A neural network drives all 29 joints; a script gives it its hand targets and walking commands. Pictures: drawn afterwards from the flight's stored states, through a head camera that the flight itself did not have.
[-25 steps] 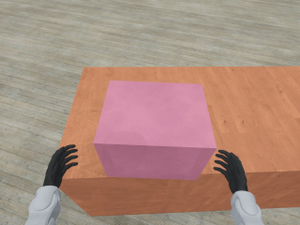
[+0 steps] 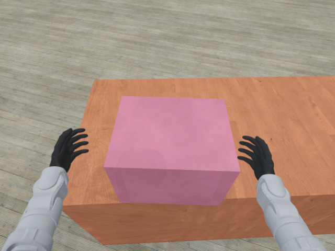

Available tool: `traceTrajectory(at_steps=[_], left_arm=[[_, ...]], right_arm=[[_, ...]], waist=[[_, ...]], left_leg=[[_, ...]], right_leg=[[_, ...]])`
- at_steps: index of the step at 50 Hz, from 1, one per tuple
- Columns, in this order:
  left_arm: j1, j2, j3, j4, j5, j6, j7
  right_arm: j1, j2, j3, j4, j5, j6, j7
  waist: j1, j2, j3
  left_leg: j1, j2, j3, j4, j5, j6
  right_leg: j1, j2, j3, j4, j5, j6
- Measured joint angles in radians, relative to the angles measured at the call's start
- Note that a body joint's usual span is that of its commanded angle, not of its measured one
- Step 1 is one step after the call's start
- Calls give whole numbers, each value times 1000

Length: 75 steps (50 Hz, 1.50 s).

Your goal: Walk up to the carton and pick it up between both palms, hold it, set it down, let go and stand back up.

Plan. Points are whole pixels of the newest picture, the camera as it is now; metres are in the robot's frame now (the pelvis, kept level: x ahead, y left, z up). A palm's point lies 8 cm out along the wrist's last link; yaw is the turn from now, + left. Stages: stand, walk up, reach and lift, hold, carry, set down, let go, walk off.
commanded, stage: reach and lift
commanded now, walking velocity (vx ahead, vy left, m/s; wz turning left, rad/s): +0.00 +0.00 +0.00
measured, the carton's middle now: (171, 151) +0.39 +0.01 -0.04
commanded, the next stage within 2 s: none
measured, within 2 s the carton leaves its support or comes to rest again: neither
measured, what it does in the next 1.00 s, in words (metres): stands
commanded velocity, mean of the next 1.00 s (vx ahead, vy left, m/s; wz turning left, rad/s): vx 0.00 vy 0.00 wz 0.00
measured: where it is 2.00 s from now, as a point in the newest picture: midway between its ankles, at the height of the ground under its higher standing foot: outside the picture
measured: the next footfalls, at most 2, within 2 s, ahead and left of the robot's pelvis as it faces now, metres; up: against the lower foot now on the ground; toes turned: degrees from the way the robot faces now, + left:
none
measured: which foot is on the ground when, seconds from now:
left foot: down 0.00-1.00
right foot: down 0.00-1.00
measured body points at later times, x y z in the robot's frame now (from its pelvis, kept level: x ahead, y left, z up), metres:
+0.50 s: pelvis +0.00 +0.00 +0.00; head +0.03 +0.02 +0.45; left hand +0.39 +0.28 +0.08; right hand +0.39 -0.22 +0.07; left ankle +0.02 +0.12 -0.74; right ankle -0.02 -0.10 -0.74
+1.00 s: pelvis +0.00 +0.00 +0.00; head +0.05 +0.01 +0.44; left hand +0.43 +0.27 +0.09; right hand +0.44 -0.21 +0.08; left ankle +0.02 +0.12 -0.74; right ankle -0.02 -0.10 -0.74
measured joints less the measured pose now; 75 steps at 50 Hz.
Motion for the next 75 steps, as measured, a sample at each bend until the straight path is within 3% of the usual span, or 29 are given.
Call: traceTrajectory(at_steps=[25, 40, 45, 51, 62, 69, 75], left_arm=[[-331, 30, -4, 94, 28, 206, 12], [-521, 54, -37, 221, 21, 230, 26], [-594, 60, -45, 342, 21, 180, 11], [-570, 25, -30, 434, 61, 67, -11], [-520, -22, -81, 573, 4, -122, 21], [-600, -31, -118, 684, -14, -204, 25], [-626, -35, -142, 683, -26, -219, 31]], right_arm=[[-330, -75, -11, 140, 46, 160, 11], [-540, -129, 25, 281, 92, 195, 24], [-607, -114, 38, 374, 93, 171, 21], [-574, -72, 54, 444, 74, 76, 17], [-514, -8, 9, 516, 12, -72, 25], [-586, -18, 37, 617, 38, -138, 38], [-613, -27, 66, 626, 69, -158, 46]], waist=[[2, -4, -53], [0, -4, -105], [-6, -2, -109], [-5, 7, -118], [-8, 27, -195], [-14, 21, -230], [-15, 15, -241]], left_leg=[[-97, 8, -5, -16, 28, 4], [-200, 14, -12, -3, 34, 2], [-224, 12, -15, 8, 32, 2], [-252, 11, -21, 29, 21, 1], [-480, 12, -38, 169, -17, -2], [-618, 10, -39, 279, -47, -2], [-683, 9, -36, 327, -57, -3]], right_leg=[[-81, 9, -1, -52, 49, 5], [-178, 16, -6, -54, 63, 4], [-203, 14, -10, -37, 56, 4], [-227, 13, -16, -20, 46, 4], [-456, 12, -37, 132, -3, 2], [-604, 7, -42, 263, -46, -1], [-673, 4, -41, 321, -61, -1]])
